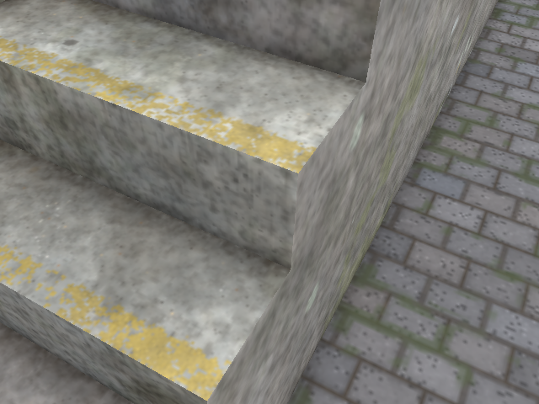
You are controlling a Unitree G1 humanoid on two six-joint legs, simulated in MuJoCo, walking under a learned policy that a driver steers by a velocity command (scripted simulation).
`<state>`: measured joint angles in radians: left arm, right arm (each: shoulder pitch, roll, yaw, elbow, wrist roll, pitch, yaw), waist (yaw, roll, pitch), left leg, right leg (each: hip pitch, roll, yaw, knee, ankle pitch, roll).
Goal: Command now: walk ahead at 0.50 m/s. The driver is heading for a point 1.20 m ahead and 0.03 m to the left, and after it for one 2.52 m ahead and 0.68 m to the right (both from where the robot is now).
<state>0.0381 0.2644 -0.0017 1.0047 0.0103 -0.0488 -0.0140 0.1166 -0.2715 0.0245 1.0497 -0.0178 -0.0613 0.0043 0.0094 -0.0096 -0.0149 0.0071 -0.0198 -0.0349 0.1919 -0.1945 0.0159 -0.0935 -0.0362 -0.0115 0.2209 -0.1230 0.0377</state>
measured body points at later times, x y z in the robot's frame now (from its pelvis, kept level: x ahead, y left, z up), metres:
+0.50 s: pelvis +0.00 +0.00 +0.00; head +0.00 +0.01 +0.45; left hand +0.15 +0.26 -0.12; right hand +0.11 -0.26 -0.13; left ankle -0.06 +0.11 -0.75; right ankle +0.00 -0.14 -0.75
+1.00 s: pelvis +0.00 +0.00 +0.00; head +0.00 +0.01 +0.45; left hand +0.14 +0.26 -0.12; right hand +0.11 -0.27 -0.13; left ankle -0.06 +0.11 -0.75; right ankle +0.00 -0.14 -0.75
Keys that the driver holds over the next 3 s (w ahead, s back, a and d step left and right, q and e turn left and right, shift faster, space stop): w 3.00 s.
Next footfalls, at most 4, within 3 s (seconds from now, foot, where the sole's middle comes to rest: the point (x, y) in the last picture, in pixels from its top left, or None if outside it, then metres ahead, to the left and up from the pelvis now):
none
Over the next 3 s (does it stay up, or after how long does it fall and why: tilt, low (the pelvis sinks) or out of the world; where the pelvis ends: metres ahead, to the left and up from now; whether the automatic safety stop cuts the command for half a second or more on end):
stays up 0.00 0.00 0.00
